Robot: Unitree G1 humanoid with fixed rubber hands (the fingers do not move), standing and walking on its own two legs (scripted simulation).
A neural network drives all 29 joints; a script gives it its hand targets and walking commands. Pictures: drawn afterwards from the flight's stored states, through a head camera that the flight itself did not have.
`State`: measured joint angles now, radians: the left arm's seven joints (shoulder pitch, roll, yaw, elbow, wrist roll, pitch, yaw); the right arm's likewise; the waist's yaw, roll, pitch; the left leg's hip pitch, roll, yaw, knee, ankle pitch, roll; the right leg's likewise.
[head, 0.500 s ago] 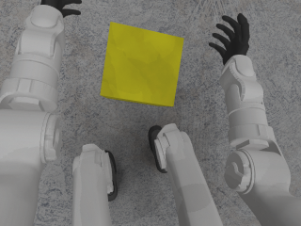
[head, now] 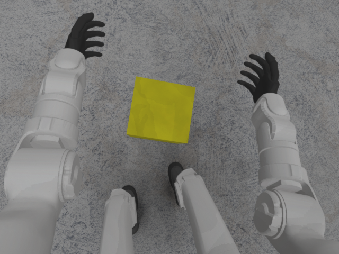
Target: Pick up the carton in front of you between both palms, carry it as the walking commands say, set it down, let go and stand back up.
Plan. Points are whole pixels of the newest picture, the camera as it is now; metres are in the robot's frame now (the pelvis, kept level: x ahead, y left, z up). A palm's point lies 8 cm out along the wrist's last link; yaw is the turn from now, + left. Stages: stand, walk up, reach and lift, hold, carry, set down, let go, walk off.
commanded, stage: let go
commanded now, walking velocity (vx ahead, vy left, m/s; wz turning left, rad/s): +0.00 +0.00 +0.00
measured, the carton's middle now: (159, 115) +0.46 -0.09 -0.50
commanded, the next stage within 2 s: stand in 1.38 s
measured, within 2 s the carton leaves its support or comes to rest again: neither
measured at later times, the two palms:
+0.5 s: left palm (37, 141) +0.39 +0.14 +0.02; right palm (324, 143) +0.30 -0.28 +0.04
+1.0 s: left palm out of the picture +0.27 +0.25 +0.09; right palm (323, 182) +0.26 -0.22 +0.08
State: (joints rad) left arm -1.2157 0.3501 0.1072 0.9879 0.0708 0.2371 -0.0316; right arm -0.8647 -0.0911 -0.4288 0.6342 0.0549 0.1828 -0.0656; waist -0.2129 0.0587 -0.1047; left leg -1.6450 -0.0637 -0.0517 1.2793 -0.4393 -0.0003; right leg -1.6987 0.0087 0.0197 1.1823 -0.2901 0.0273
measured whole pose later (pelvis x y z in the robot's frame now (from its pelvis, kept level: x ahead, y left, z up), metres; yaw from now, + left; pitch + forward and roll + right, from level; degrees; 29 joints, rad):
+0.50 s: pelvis +0.06 -0.03 +0.12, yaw +0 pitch +22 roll +1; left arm -0.28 0.12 0.15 0.60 0.09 0.06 0.10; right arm -0.10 -0.21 -0.08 0.47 0.01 0.05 0.11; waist -0.13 -0.02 -0.02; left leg -0.78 -0.03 -0.07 0.76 -0.37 -0.03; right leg -0.87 0.03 0.02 0.75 -0.26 -0.02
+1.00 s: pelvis +0.10 +0.02 +0.15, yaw -2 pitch +1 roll -1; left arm 0.22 0.21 0.04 0.47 0.00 0.05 -0.03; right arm 0.22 -0.22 -0.04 0.43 0.00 0.06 0.07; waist -0.01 0.04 0.05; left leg -0.14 -0.04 -0.04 0.45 -0.33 0.04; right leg -0.22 0.01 0.07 0.41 -0.21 0.03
